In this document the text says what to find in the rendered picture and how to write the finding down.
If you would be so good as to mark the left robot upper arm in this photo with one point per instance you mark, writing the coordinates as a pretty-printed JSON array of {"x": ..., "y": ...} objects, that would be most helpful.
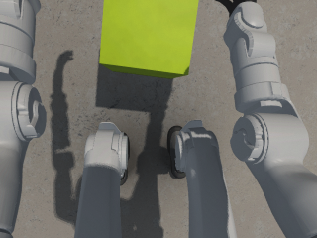
[{"x": 22, "y": 118}]

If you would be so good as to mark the robot left foot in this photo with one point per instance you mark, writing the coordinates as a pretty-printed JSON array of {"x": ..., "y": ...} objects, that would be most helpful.
[{"x": 125, "y": 175}]

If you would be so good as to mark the right robot forearm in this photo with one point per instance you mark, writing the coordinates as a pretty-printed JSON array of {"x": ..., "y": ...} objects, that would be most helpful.
[{"x": 254, "y": 63}]

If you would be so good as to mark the right robot upper arm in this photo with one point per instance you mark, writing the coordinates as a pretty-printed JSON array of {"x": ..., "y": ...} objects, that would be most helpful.
[{"x": 273, "y": 146}]

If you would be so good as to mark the robot right hand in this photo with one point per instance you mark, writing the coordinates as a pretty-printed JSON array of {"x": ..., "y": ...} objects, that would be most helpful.
[{"x": 232, "y": 5}]

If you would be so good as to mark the right robot thigh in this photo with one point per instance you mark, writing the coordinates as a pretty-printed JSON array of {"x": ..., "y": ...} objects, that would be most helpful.
[{"x": 209, "y": 208}]

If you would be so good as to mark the left robot forearm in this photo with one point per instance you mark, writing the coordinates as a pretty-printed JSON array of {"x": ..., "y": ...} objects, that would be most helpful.
[{"x": 17, "y": 40}]

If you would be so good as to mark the carton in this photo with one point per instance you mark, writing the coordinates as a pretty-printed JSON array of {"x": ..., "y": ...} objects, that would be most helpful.
[{"x": 148, "y": 37}]

